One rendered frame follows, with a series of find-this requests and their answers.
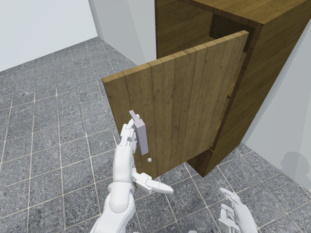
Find robot left forearm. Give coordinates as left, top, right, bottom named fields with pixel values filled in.
left=90, top=181, right=136, bottom=233

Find robot left hand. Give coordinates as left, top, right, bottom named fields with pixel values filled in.
left=113, top=114, right=173, bottom=194

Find cupboard door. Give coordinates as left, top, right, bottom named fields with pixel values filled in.
left=102, top=30, right=249, bottom=189

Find robot right hand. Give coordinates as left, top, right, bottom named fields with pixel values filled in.
left=218, top=188, right=258, bottom=233

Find handle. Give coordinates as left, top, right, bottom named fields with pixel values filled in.
left=129, top=110, right=148, bottom=155

